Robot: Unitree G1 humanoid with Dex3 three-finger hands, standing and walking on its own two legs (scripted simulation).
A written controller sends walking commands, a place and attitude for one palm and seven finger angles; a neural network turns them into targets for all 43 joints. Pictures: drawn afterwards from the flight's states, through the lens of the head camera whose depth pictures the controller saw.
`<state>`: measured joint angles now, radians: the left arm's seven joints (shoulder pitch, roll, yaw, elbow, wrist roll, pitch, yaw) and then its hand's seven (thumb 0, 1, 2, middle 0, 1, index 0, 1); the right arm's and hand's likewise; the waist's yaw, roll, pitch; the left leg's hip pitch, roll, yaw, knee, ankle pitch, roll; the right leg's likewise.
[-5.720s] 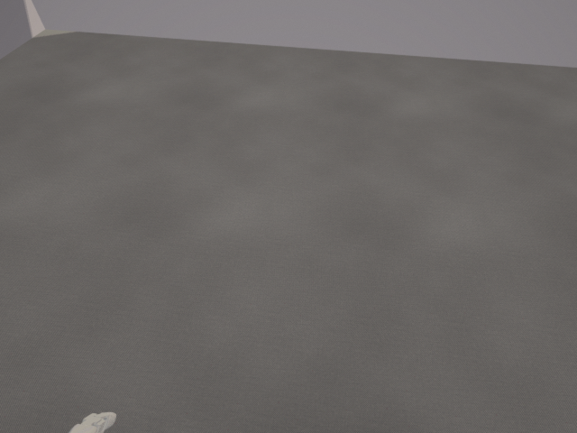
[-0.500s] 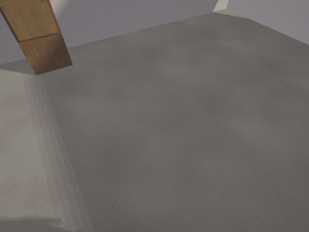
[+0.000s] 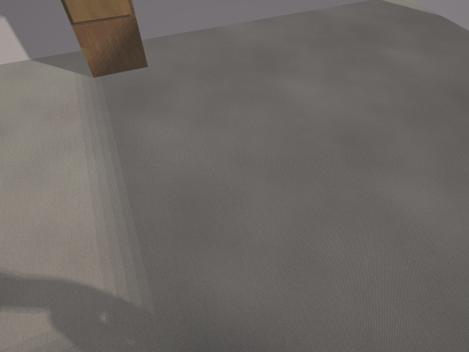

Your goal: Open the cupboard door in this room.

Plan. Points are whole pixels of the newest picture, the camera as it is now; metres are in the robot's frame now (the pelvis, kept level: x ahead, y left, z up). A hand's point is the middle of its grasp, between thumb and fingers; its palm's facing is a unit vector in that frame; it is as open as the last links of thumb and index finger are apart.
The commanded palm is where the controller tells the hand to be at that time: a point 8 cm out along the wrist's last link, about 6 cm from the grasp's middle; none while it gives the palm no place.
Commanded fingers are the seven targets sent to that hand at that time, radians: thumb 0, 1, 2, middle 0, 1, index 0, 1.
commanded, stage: stand and wait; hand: left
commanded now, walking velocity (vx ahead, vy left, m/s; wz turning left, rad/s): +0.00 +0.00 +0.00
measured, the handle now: out of the picture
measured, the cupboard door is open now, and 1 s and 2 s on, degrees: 0 0 0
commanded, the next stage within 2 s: turn or walk to find it in 1.20 s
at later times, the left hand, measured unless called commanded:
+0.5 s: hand out of the picture -0.01 +0.18 -0.16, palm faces +0.07 -0.97 -0.22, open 7.4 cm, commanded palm none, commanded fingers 0.00 0.90 0.90 -0.20 -0.30 -0.20 -0.30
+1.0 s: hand out of the picture +0.06 +0.27 -0.14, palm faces +0.00 -0.94 -0.34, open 7.4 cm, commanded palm none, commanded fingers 0.00 0.90 0.90 -0.20 -0.30 -0.20 -0.30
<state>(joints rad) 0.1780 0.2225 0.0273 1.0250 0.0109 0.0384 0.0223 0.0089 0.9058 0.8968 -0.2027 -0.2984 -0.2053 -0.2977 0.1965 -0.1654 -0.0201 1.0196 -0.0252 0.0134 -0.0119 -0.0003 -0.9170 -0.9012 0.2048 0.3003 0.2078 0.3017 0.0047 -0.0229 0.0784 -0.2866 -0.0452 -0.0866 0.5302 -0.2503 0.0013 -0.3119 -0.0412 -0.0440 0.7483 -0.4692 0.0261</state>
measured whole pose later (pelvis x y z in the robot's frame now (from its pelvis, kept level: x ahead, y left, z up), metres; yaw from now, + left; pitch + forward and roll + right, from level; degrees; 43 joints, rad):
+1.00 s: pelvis -0.02 +0.01 +0.02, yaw +1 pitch -2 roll +0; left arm 0.11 0.36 0.01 1.11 0.01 -0.01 -0.01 0.01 0.90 0.90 -0.20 -0.30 -0.21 -0.30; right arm 0.11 -0.35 0.00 1.12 -0.01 -0.02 0.00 0.00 -0.91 -0.90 0.20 0.30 0.21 0.30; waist 0.01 -0.01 0.04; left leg -0.14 0.00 0.00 0.33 -0.16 0.00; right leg -0.09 -0.03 -0.03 0.32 -0.19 0.02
